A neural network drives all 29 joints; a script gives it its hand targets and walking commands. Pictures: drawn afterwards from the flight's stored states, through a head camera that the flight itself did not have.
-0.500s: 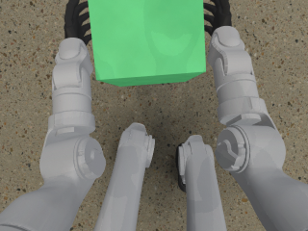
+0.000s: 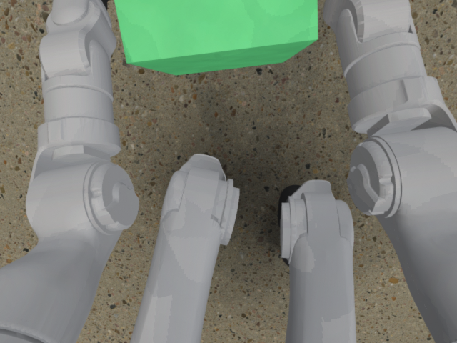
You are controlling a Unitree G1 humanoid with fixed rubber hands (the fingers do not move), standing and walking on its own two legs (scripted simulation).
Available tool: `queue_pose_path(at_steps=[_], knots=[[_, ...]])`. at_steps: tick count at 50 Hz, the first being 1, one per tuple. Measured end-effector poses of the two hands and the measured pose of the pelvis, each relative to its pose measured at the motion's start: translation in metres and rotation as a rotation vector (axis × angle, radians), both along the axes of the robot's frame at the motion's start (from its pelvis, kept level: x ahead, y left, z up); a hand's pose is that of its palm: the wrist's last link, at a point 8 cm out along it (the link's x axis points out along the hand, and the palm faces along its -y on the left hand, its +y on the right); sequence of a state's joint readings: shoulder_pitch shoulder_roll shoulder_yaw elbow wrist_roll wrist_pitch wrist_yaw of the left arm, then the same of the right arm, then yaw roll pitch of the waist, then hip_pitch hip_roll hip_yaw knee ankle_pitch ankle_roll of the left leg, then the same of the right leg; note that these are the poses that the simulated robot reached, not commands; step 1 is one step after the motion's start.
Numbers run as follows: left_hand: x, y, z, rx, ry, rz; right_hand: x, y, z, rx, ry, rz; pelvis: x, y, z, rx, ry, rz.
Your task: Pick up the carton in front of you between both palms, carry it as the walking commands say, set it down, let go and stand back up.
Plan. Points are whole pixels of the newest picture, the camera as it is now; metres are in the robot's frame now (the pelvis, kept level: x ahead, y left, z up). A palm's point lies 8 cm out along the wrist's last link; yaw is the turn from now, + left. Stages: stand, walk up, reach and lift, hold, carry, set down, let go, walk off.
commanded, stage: set down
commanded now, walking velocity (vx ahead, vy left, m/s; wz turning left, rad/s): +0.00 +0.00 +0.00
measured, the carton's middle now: out of the picture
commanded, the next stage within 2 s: none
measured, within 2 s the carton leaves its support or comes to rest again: rests again in 1.10 s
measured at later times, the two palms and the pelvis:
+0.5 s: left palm (106, 11) +0.47 +0.27 -0.20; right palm out of the picture +0.57 -0.02 -0.20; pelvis -0.01 -0.01 -0.02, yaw +0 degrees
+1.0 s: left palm (106, 8) +0.48 +0.28 -0.20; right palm out of the picture +0.58 -0.02 -0.20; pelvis -0.01 -0.01 -0.03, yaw +1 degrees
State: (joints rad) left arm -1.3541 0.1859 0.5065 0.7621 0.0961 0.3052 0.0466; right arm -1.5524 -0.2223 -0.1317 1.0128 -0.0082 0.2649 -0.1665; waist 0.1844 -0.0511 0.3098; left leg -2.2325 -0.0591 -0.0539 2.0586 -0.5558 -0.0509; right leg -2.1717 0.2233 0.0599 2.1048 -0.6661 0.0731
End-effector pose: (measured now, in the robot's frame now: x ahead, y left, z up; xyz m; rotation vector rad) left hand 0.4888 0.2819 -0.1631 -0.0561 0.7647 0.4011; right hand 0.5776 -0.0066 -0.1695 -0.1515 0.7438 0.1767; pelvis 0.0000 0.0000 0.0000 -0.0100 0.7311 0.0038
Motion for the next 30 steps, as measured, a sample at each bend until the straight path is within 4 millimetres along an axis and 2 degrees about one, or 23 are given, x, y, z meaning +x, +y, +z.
queue_pose_path(at_steps=[6,19,25,30], knots=[[0.000,-0.002,-0.006,-0.008,0.000,0.003,0.002,-0.002,-0.006,0.003,0.001,0.009,0.003,-0.003,-0.005,0.010,0.009,-0.006],[-0.015,-0.007,-0.023,-0.026,0.033,-0.019,-0.007,-0.007,-0.018,-0.021,0.026,0.032,-0.005,-0.010,-0.012,0.027,-0.037,-0.013],[-0.015,-0.009,-0.032,-0.034,0.038,-0.037,-0.006,-0.010,-0.026,-0.028,0.031,0.033,-0.007,-0.010,-0.016,0.028,-0.064,-0.017],[-0.014,-0.008,-0.033,-0.045,0.029,-0.046,-0.004,-0.011,-0.027,-0.018,0.028,0.039,-0.007,-0.010,-0.020,0.030,-0.076,-0.017]])
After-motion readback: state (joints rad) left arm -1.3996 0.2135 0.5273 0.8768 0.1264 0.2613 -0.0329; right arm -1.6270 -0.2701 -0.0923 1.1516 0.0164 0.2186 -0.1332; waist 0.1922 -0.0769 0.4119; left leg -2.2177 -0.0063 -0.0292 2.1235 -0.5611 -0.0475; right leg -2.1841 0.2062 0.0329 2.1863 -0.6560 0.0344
